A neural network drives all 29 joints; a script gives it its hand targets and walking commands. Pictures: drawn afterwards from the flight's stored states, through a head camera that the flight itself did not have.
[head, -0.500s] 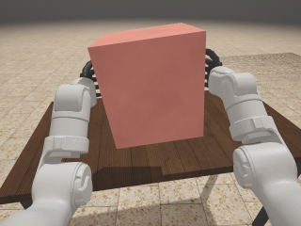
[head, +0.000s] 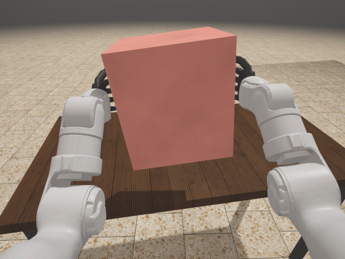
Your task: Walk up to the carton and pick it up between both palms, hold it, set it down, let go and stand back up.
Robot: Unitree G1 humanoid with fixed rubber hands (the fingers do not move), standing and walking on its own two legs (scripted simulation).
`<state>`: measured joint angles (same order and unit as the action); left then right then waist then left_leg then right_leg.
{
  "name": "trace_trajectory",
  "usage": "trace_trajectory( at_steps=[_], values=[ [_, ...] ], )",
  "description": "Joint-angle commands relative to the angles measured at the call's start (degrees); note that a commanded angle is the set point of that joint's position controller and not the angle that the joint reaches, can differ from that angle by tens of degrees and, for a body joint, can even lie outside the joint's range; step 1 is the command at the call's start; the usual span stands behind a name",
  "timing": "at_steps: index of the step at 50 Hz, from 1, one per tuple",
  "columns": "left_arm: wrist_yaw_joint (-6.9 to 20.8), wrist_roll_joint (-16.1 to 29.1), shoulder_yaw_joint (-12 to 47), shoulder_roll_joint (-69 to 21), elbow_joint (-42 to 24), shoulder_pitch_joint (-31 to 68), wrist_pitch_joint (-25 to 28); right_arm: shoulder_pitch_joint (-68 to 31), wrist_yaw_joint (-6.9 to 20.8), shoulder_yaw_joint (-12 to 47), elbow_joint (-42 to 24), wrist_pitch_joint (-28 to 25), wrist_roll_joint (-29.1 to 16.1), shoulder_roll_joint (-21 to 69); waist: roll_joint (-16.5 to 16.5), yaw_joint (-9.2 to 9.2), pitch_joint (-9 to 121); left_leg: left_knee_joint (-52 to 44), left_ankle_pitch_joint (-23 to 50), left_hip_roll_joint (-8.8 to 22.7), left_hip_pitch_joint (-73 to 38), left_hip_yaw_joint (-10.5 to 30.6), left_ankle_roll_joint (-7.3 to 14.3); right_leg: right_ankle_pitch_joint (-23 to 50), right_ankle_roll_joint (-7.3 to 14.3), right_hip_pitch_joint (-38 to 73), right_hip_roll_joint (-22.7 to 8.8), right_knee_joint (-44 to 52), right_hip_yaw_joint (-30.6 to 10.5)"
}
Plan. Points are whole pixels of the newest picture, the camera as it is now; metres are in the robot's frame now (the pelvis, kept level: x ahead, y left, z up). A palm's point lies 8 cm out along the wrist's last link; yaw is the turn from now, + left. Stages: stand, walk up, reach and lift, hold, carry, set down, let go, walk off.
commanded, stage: hold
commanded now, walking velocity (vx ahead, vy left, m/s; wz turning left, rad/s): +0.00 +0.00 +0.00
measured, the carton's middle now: (173, 94) +0.42 +0.00 +0.27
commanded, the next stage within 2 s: none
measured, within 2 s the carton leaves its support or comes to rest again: neither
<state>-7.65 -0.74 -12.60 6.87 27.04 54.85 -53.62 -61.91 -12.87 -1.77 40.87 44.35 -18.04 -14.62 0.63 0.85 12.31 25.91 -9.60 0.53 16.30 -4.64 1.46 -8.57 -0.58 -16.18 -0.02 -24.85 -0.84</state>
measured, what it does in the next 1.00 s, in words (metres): stands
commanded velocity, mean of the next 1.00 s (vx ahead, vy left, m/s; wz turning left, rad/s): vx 0.00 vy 0.00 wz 0.00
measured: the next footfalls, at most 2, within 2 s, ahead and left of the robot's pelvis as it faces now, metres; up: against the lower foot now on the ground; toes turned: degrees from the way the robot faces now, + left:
none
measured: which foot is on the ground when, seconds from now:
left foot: down 0.00-1.00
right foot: down 0.00-1.00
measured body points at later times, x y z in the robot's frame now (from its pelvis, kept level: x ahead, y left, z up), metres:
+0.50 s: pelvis +0.00 +0.00 +0.00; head -0.08 +0.00 +0.44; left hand +0.38 +0.15 +0.28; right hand +0.39 -0.16 +0.30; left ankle +0.05 +0.10 -0.74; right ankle +0.05 -0.13 -0.74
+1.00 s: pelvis +0.00 +0.00 +0.00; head -0.08 +0.00 +0.44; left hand +0.38 +0.15 +0.28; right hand +0.39 -0.16 +0.30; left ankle +0.05 +0.10 -0.74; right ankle +0.05 -0.13 -0.74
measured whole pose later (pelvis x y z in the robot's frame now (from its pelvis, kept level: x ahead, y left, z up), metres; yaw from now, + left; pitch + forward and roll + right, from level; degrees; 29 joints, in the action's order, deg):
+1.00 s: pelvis +0.00 +0.00 +0.00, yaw +0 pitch +0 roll +0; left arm -7.7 -0.7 -12.6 6.9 27.3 54.9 -53.2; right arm -61.9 -12.8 -1.8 41.0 44.3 -18.0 -14.6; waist 0.6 0.9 12.3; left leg 25.9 -9.6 0.5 16.3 -4.6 1.5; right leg -8.6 -0.6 -16.2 0.0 -24.9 -0.8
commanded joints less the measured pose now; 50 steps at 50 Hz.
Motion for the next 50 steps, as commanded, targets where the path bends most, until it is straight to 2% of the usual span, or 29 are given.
trace_trajectory(
  at_steps=[1, 50],
  values=[
    [10.68, 13.23, 18.03, -35.23, -14.66, 69.37, 8.63, -61.37, 10.81, 9.36, -14.32, -4.23, -12.96, 46.58, 1.80, 2.76, 29.17, -7.19, -4.45, -0.03, -3.19, 8.02, -2.26, 2.86, 0.53, 12.07, 5.21, 6.23, -1.53],
    [10.84, 13.14, 17.69, -35.04, -14.20, 68.81, 8.85, -61.00, 10.65, 9.34, -14.21, -4.36, -12.81, 46.74, 1.45, 2.82, 28.80, -7.13, -4.62, -0.17, -2.96, 7.80, -2.11, 3.27, 0.33, 12.50, 5.13, 6.37, -1.66]
  ],
)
